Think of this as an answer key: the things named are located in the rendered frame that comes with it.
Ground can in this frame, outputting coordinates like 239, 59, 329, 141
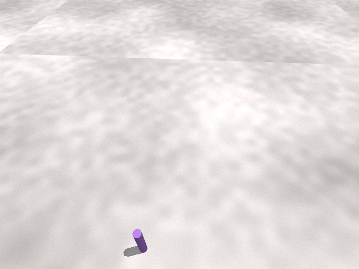
132, 229, 147, 253

